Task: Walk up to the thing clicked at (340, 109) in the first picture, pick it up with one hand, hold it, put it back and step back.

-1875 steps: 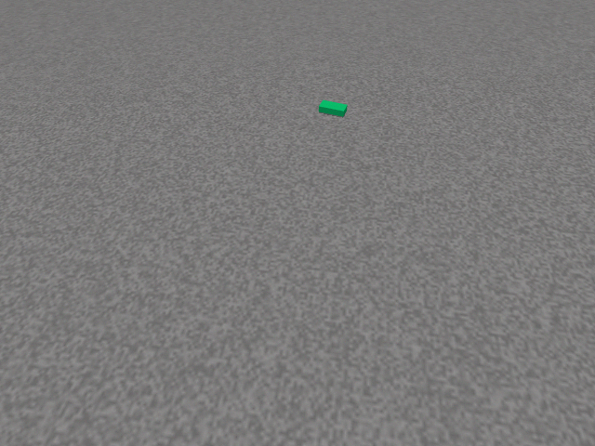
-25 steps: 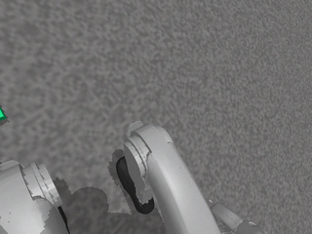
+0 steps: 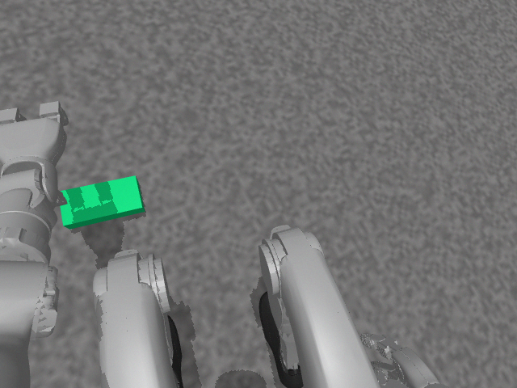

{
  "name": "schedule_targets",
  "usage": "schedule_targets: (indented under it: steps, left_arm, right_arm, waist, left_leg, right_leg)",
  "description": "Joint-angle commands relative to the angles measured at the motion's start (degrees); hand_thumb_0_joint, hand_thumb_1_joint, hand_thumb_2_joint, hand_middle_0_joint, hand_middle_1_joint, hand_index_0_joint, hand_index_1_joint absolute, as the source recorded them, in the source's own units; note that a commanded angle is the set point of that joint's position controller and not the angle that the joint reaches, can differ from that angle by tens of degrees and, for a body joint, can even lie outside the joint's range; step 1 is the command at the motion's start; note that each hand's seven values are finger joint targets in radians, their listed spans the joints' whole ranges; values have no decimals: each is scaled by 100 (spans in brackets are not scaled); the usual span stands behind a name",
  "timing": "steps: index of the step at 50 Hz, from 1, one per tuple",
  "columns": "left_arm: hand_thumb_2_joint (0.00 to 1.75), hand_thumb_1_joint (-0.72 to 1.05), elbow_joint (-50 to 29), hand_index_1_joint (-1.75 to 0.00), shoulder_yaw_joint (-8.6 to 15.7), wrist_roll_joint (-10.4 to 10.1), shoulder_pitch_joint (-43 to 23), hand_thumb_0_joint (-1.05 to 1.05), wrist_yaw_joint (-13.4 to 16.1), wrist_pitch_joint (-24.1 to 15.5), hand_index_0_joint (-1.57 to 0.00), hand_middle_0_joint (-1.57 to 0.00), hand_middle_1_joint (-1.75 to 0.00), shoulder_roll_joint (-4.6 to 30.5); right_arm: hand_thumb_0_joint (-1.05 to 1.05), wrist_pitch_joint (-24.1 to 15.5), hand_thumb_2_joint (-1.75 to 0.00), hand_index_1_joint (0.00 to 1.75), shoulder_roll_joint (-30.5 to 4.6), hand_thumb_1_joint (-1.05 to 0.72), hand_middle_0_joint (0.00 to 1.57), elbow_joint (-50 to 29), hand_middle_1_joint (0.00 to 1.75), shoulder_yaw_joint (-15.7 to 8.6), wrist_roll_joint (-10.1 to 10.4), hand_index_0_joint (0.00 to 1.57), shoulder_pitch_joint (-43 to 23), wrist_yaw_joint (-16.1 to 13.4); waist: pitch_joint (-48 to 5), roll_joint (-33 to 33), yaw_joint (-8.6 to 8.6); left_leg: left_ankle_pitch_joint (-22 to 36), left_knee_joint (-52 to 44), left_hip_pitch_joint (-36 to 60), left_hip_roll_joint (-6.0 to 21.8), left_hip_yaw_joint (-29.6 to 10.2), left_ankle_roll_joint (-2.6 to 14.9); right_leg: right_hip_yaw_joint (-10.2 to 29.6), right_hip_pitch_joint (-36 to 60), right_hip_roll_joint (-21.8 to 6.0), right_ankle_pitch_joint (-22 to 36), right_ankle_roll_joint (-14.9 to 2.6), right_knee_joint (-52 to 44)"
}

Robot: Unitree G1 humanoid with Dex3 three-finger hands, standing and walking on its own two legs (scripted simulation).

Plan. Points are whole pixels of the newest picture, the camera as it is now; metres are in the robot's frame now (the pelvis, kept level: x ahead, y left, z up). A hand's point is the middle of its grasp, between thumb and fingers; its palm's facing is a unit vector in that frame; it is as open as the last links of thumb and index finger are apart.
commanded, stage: withdraw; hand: left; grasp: from above
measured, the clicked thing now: (103, 202) +0.47 +0.26 -0.33
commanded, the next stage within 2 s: home in 0.18 s
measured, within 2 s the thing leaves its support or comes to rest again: neither
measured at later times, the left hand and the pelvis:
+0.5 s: hand (75, 189) +0.46 +0.27 -0.20, palm faces -0.42 -0.13 -0.90, open 13.2 cm; pelvis +0.00 +0.00 -0.02, yaw +0 degrees
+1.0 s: hand (22, 231) +0.34 +0.25 +0.01, palm faces -0.18 -0.78 -0.60, open 7.4 cm; pelvis +0.01 +0.00 +0.13, yaw +4 degrees
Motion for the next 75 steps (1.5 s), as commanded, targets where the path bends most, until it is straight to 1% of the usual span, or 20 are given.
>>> schedule_targets:
  steps: [1,8,14,16,19,21,26,30,34,36,38,40,42,45,47,56,59,65,71,75]
  left_arm:
    - [102,-52,-542,-101,-59,36,-1833,0,-278,-134,-6,-8,-99,810]
    - [101,-50,20,-100,64,244,-1964,0,-293,-537,-8,-8,-99,1180]
    - [99,-49,666,-99,221,625,-2200,0,272,-968,-8,-7,-100,1437]
    - [90,-37,640,-83,318,693,-2483,0,495,-1116,-22,-23,-84,1660]
    - [88,-31,467,-69,556,643,-2579,0,829,-1221,-21,-24,-66,1814]
    - [90,-21,116,-67,752,568,-2397,0,1000,-1176,-22,-24,-65,1896]
    - [99,11,-1277,-65,1091,-175,-1863,0,1083,-738,-23,-25,-63,1762]
    - [106,39,-1617,-60,1048,-1051,-1256,0,718,-272,-24,-26,-59,1243]
    - [105,67,-2623,-51,1013,-1919,-276,0,82,89,-23,-25,-50,786]
    - [105,74,-2978,-48,843,-2323,348,0,-304,222,-23,-24,-47,398]
    - [107,84,-3470,-47,975,-2719,948,0,-631,311,-24,-24,-46,362]
    - [107,96,-3866,-42,756,-3044,1480,0,-934,387,-23,-24,-42,-27]
    - [95,92,-4532,-33,863,-3430,1612,0,-1105,425,-21,-21,-33,-17]
    - [90,90,-4932,-30,712,-3905,2152,0,-1261,436,-20,-20,-30,-409]
    - [90,90,-5280,-30,891,-4188,2442,0,-1248,452,-20,-20,-30,-335]
    - [90,90,-6647,-30,905,-5537,3912,0,-1152,1017,-20,-20,-30,-874]
    - [90,90,-7062,-30,877,-5878,4206,0,-1144,1261,-20,-20,-30,-1002]
    - [90,90,-7484,-30,1039,-6373,5271,0,-1076,1731,-20,-20,-30,-1287]
    - [90,90,-7769,-30,1057,-6564,6338,0,-1125,1985,-20,-20,-30,-1557]
    - [90,90,-8158,-30,982,-6573,6958,0,-1150,2098,-20,-20,-30,-1690]
  right_arm:
    - [0,224,-90,30,-1378,-89,20,-235,30,-466,97,20,1221,-406]
    - [0,353,-90,30,-1185,-89,20,-384,30,-214,22,20,1096,-789]
    - [0,262,-89,30,-1244,-89,20,-306,30,14,-121,20,1093,-860]
    - [0,195,-89,30,-1302,-88,20,-276,30,26,-183,20,1127,-857]
    - [0,93,-89,30,-1326,-88,20,-192,30,36,-317,20,1268,-832]
    - [0,20,-89,30,-1360,-88,20,-167,30,-39,-335,20,1305,-810]
    - [0,-32,-90,30,-1405,-89,20,-183,30,-425,-235,20,1363,-707]
    - [0,23,-90,30,-1256,-89,20,-60,30,-624,-32,20,1594,-663]
    - [0,126,-90,30,-1180,-89,20,-182,30,-835,267,20,1528,-692]
    - [0,185,-90,30,-1093,-89,20,-331,30,-850,406,20,1354,-732]
    - [0,242,-90,30,-1048,-89,20,-509,30,-846,505,20,1196,-792]
    - [0,251,-90,30,-931,-90,20,-678,30,-841,546,20,971,-858]
    - [0,256,-90,30,-868,-90,20,-854,30,-837,604,20,851,-913]
    - [0,174,-90,30,-785,-90,20,-1019,30,-813,648,20,628,-1022]
    - [0,126,-90,30,-811,-90,20,-1111,30,-830,697,20,477,-1110]
    - [0,-74,-90,30,-663,-90,20,-1481,30,-774,790,20,10,-1500]
    - [0,-150,-90,30,-614,-90,20,-1584,30,-711,819,20,-62,-1629]
    - [0,-288,-90,30,-424,-90,20,-1654,30,-526,863,20,97,-1917]
    - [0,-492,-90,30,-302,-90,20,-1695,30,-428,835,20,351,-2213]
    - [0,-609,-90,30,-231,-90,20,-1817,30,-402,798,20,548,-2331]
  waist:
    - [-2837,672,-380]
    - [-2720,382,-342]
    - [-2750,802,-458]
    - [-2852,1052,-514]
    - [-3252,1376,-490]
    - [-3608,1897,-346]
    - [-4954,2449,26]
    - [-4911,1933,92]
    - [-4845,1616,382]
    - [-4325,1171,292]
    - [-4126,703,407]
    - [-3916,558,436]
    - [-3784,355,490]
    - [-3374,343,473]
    - [-3354,496,607]
    - [-3224,556,685]
    - [-3025,635,630]
    - [-2581,424,667]
    - [-2254,355,701]
    - [-1910,302,715]
  left_leg:
    - [343,-1606,2243,-165,458,232]
    - [424,-1507,1878,-177,637,283]
    - [294,-1336,1940,-194,549,247]
    - [280,-1242,2112,-169,513,210]
    - [508,-1133,2291,-151,511,172]
    - [662,-1204,2790,-143,531,113]
    - [1088,-1411,3644,-105,625,89]
    - [1214,-1607,3528,-110,685,202]
    - [1061,-2228,3831,-155,651,230]
    - [926,-2470,3685,-141,526,274]
    - [904,-2669,3593,-137,476,321]
    - [884,-2907,3748,-97,484,318]
    - [773,-3097,3787,-86,539,346]
    - [552,-3506,4050,-86,543,320]
    - [477,-3872,4540,-61,456,276]
    - [401,-5106,6035,-69,447,225]
    - [301,-5604,6485,-59,353,209]
    - [987,-6358,7250,-70,437,209]
    - [2053,-6992,8162,-98,543,195]
    - [2293,-7503,8671,-127,587,195]
  right_leg:
    - [-310,1881,148,482,-552,-1884]
    - [-85,2177,119,455,-487,-1916]
    - [-243,1661,115,407,-505,-1484]
    - [-262,1613,122,390,-512,-1367]
    - [-290,1763,99,586,-489,-1235]
    - [-422,1618,62,781,-515,-1120]
    - [-491,1912,2,1319,-537,-1110]
    - [-411,2347,10,1565,-477,-1535]
    - [-260,2672,-39,1407,-500,-2045]
    - [-245,2728,-44,1353,-474,-2265]
    - [-177,3009,-54,1371,-445,-2535]
    - [-119,3238,-52,1336,-440,-2779]
    - [-42,3598,-56,1220,-419,-3133]
    - [12,3702,-88,977,-442,-3487]
    - [29,3828,-122,865,-462,-3661]
    - [177,4907,-184,750,-421,-4847]
    - [195,5237,-204,664,-402,-5236]
    - [216,6385,-201,1218,-377,-6179]
    - [197,7442,-214,2122,-355,-6892]
    - [178,8052,-227,2390,-319,-7460]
